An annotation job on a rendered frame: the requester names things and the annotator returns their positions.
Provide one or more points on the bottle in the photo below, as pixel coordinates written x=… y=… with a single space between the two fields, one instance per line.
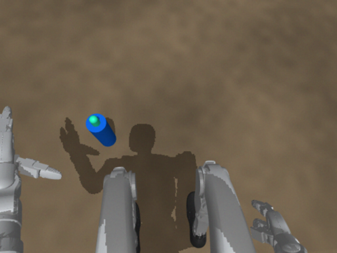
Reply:
x=99 y=127

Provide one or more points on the right robot foot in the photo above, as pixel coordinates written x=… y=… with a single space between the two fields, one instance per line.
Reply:
x=196 y=241

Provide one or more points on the left robot arm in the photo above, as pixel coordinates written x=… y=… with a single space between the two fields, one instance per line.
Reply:
x=10 y=209

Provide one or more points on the right robot hand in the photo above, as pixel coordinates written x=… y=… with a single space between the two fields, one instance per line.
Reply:
x=264 y=231

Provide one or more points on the right robot arm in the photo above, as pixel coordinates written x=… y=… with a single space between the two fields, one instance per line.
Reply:
x=287 y=243

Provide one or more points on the left robot hand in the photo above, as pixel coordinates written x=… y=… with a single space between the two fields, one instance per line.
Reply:
x=28 y=166

